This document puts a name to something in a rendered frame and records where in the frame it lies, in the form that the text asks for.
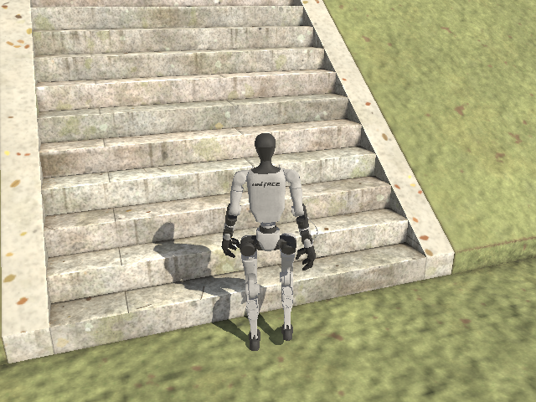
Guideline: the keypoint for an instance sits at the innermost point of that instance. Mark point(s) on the stairs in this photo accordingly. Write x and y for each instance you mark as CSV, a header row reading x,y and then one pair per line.
x,y
147,109

